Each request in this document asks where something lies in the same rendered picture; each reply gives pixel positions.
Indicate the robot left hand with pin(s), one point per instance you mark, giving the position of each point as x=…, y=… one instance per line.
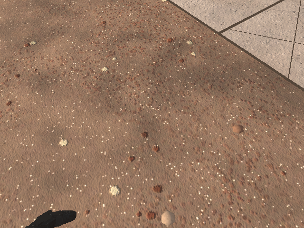
x=53, y=219

